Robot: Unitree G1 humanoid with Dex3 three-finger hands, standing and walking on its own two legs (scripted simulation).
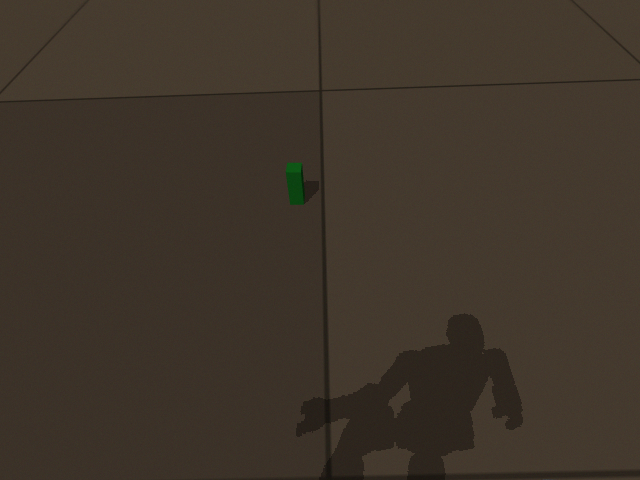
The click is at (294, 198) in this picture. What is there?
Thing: carton on end
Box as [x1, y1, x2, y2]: [286, 163, 304, 204]
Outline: 287,163 286,177 290,204 303,204 304,190 301,163
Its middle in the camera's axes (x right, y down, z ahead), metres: -0.12 -0.25 +1.69
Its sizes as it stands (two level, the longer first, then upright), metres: 0.063 0.062 0.192
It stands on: the floor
